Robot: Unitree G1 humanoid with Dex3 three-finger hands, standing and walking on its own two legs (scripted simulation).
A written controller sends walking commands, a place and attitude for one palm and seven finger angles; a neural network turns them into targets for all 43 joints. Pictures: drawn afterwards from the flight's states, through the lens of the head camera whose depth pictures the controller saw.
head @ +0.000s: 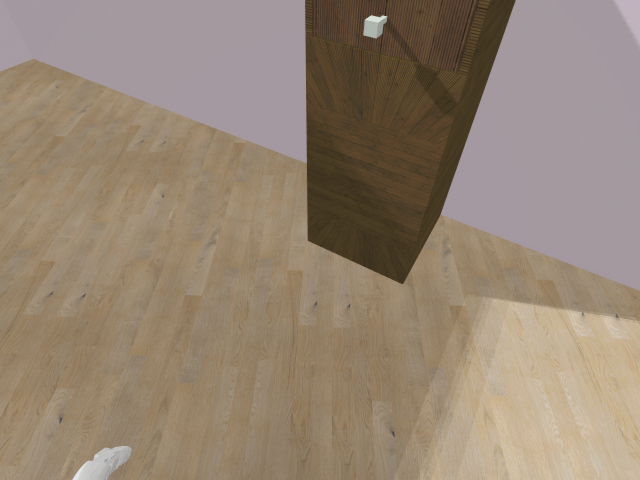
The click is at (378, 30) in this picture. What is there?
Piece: drawer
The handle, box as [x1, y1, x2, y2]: [363, 15, 386, 37]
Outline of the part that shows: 386,16 376,17 371,15 365,19 363,34 372,37 377,37 382,31 382,25 386,21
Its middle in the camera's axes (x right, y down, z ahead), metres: +0.13 -0.49 +0.88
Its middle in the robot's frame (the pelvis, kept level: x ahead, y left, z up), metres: +1.01 -0.08 +0.15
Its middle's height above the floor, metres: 0.92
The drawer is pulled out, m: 0.00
